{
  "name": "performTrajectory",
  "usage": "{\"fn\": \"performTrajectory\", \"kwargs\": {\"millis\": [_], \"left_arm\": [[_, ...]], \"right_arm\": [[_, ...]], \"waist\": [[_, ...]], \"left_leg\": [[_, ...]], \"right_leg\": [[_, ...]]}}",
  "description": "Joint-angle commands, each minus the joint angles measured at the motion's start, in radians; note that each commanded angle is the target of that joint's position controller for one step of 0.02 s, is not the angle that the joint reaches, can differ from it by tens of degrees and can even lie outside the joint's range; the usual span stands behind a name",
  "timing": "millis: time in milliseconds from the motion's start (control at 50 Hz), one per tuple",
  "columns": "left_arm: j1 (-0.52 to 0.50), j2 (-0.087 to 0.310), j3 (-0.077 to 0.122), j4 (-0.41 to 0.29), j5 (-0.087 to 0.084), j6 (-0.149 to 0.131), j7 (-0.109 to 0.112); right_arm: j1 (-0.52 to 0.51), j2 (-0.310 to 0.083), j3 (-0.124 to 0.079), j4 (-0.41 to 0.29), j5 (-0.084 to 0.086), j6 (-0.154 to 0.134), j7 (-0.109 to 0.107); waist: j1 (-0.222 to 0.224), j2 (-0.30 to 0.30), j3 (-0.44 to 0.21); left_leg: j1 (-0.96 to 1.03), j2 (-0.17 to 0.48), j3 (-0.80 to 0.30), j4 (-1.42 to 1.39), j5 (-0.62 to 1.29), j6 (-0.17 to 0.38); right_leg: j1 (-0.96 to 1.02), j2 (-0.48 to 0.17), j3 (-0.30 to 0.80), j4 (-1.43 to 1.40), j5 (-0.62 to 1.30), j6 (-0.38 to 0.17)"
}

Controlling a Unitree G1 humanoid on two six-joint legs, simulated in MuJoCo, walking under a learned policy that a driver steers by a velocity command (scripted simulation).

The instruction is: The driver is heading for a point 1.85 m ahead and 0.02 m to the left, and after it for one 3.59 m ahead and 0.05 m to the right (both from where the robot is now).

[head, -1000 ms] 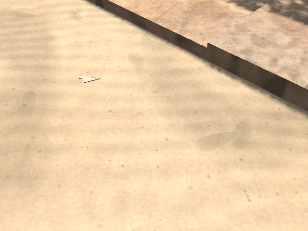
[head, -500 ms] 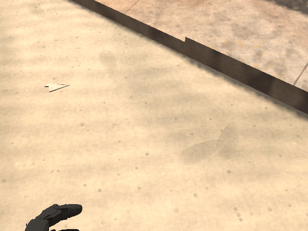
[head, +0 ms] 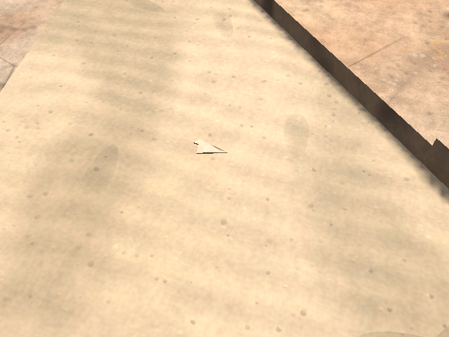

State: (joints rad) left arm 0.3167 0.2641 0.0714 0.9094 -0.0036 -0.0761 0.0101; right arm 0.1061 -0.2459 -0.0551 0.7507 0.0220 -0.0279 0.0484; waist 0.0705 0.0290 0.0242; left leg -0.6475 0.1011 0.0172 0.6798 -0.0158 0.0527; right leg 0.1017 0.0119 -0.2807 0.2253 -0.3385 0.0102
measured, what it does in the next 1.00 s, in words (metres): walks ahead: left foot, then right foot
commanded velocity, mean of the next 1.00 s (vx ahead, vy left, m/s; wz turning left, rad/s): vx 0.50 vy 0.00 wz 0.22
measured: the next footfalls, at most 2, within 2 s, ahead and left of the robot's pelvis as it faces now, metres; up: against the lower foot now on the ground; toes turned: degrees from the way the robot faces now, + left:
left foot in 0.08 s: +0.22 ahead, +0.12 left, +0.00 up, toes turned +7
right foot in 0.60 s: +0.56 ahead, -0.05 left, +0.00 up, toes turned +10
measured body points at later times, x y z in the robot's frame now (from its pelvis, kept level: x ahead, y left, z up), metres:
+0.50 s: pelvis +0.29 +0.04 +0.01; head +0.32 +0.05 +0.46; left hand +0.45 +0.31 -0.09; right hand +0.39 -0.23 -0.10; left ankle +0.18 +0.11 -0.73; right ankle +0.51 -0.08 -0.69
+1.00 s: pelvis +0.58 +0.04 +0.01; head +0.61 +0.05 +0.46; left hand +0.54 +0.32 -0.11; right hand +0.82 -0.15 -0.08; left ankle +0.73 +0.25 -0.68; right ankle +0.52 -0.05 -0.73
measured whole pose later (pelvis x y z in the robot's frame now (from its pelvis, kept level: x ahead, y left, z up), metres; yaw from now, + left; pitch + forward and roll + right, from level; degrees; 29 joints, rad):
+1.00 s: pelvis +0.58 +0.04 +0.01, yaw +12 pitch +2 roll -1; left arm 0.35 0.26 0.04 0.89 -0.01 -0.08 -0.01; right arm 0.11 -0.26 -0.05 0.74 0.01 -0.07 0.01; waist 0.08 0.04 0.01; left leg -0.67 0.11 -0.04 0.63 0.07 0.00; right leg -0.02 0.07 -0.04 0.21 -0.23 -0.06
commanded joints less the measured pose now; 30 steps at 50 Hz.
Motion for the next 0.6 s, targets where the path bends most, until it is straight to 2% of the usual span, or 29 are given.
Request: {"fn": "performTrajectory", "kwargs": {"millis": [20,40,60,80,100,120,140,160,180,200,220,260,300,380,420,480,540,560,580,600], "left_arm": [[-0.007,0.206,0.048,-0.046,-0.014,0.014,0.008],[-0.018,0.221,0.051,-0.052,-0.018,0.022,0.012],[-0.036,0.229,0.052,-0.057,-0.022,0.03,0.014],[-0.042,0.216,0.044,-0.068,-0.019,0.028,0.018],[0.036,0.074,0.001,-0.116,0.027,0.008,0.007],[0.005,0.073,-0.014,-0.147,0.003,-0.041,-0.007],[-0.14,0.152,0.008,-0.179,-0.042,-0.069,-0.017],[-0.168,0.141,0.003,-0.193,-0.044,-0.082,-0.016],[-0.146,0.137,0.005,-0.168,-0.023,-0.08,-0.008],[-0.119,0.148,0.013,-0.153,-0.008,-0.068,-0.006],[-0.097,0.146,0.016,-0.146,-0.004,-0.052,-0.01],[-0.082,0.115,0.012,-0.142,0.007,-0.029,-0.011],[-0.141,0.095,0.004,-0.163,0.012,-0.018,-0.008],[-0.277,0.071,-0.01,-0.195,0.004,-0.026,-0.018],[-0.334,0.07,-0.014,-0.209,-0.004,-0.031,-0.027],[-0.383,0.09,-0.012,-0.231,-0.008,-0.04,-0.043],[-0.35,0.114,-0.005,-0.233,-0.006,-0.047,-0.056],[-0.303,0.128,0.002,-0.222,-0.006,-0.048,-0.056],[-0.201,0.152,0.017,-0.193,-0.004,-0.049,-0.051],[-0.046,0.195,0.034,-0.155,0.004,-0.048,-0.045]], "right_arm": [[-0.087,-0.083,-0.02,-0.118,0.002,-0.013,0.016],[-0.02,-0.109,-0.035,-0.111,0.004,-0.01,0.015],[0.112,-0.153,-0.061,-0.083,0.008,-0.009,0.011],[0.287,-0.226,-0.1,-0.037,0.008,-0.003,-0.007],[0.332,-0.348,-0.125,-0.022,0.012,0.001,-0.027],[0.338,-0.329,-0.108,-0.063,0.001,-0.017,-0.02],[0.328,-0.249,-0.085,-0.053,-0.011,-0.03,-0.013],[0.274,-0.217,-0.076,-0.053,-0.007,-0.038,-0.014],[0.19,-0.171,-0.062,-0.067,-0.004,-0.04,-0.016],[0.133,-0.132,-0.047,-0.085,-0.013,-0.041,-0.021],[0.112,-0.12,-0.041,-0.095,-0.022,-0.042,-0.024],[0.125,-0.136,-0.043,-0.083,-0.018,-0.05,-0.03],[0.158,-0.159,-0.048,-0.063,-0.017,-0.055,-0.042],[0.205,-0.168,-0.045,-0.035,-0.012,-0.052,-0.054],[0.237,-0.178,-0.046,-0.015,-0.01,-0.053,-0.053],[0.273,-0.18,-0.047,0.015,-0.006,-0.047,-0.055],[0.272,-0.192,-0.053,0.031,-0.006,-0.034,-0.063],[0.259,-0.199,-0.055,0.03,-0.007,-0.029,-0.065],[0.24,-0.199,-0.053,0.027,-0.009,-0.024,-0.065],[0.238,-0.17,-0.039,0.018,-0.016,-0.02,-0.065]], "waist": [[-0.031,-0.094,0.044],[-0.075,-0.118,-0.007],[-0.153,-0.117,-0.08],[-0.24,-0.075,-0.171],[-0.163,0.19,-0.248],[-0.161,0.164,-0.422],[-0.209,0.056,-0.316],[-0.173,0.028,-0.204],[-0.118,-0.035,-0.14],[-0.081,-0.018,-0.106],[-0.059,0.0,-0.096],[-0.046,0.0,-0.084],[-0.06,0.008,-0.049],[-0.118,0.036,-0.013],[-0.145,0.047,0.01],[-0.158,0.047,0.037],[-0.124,0.065,0.028],[-0.097,0.076,0.002],[-0.039,0.071,-0.061],[0.028,0.04,-0.183]], "left_leg": [[0.01,-0.059,0.081,-0.034,-0.131,0.046],[0.112,-0.103,0.111,-0.029,-0.182,0.069],[0.292,-0.151,0.126,-0.071,-0.174,0.101],[0.591,-0.157,0.062,-0.131,-0.122,0.145],[0.955,0.11,-0.406,-0.149,-0.152,0.285],[1.098,0.255,-0.877,-0.348,-0.325,0.421],[1.046,0.225,-0.756,-0.401,-0.275,0.343],[0.906,0.186,-0.608,-0.394,-0.192,0.303],[0.75,0.143,-0.476,-0.393,-0.091,0.264],[0.632,0.109,-0.39,-0.413,0.003,0.244],[0.562,0.089,-0.352,-0.437,0.049,0.237],[0.489,0.073,-0.283,-0.468,0.155,0.242],[0.462,0.058,-0.226,-0.493,0.198,0.234],[0.463,0.013,-0.148,-0.501,0.095,0.174],[0.478,0.033,-0.162,-0.509,0.01,0.168],[0.594,0.091,-0.201,-0.466,0.012,0.166],[0.694,0.136,-0.224,-0.399,0.133,0.138],[0.705,0.128,-0.215,-0.347,0.264,0.125],[0.694,0.09,-0.184,-0.227,0.43,0.106],[0.599,0.032,-0.141,-0.018,0.412,0.077]], "right_leg": [[0.027,-0.314,0.058,0.077,0.829,-0.135],[0.028,-0.309,0.045,0.189,1.005,-0.124],[-0.016,-0.285,0.025,0.372,1.082,-0.103],[-0.191,-0.245,0.017,0.631,0.934,-0.059],[-0.634,-0.103,0.042,1.006,0.078,0.004],[-0.838,0.032,0.3,1.197,-0.276,0.013],[-0.942,-0.026,0.371,1.205,-0.185,-0.013],[-0.946,-0.07,0.363,1.127,-0.092,-0.033],[-0.876,-0.118,0.358,1.04,-0.025,-0.03],[-0.794,-0.149,0.357,0.973,0.021,-0.022],[-0.737,-0.161,0.355,0.945,0.048,-0.014],[-0.704,-0.16,0.33,0.878,0.09,0.014],[-0.738,-0.156,0.317,0.769,0.182,0.038],[-0.706,-0.114,0.297,0.465,0.442,0.037],[-0.685,-0.092,0.289,0.381,0.502,0.029],[-0.739,-0.084,0.307,0.313,0.457,-0.004],[-0.717,-0.071,0.307,0.276,0.338,-0.05],[-0.646,-0.048,0.285,0.27,0.294,-0.067],[-0.499,-0.013,0.25,0.249,0.293,-0.092],[-0.248,-0.057,0.288,0.283,0.33,-0.134]]}}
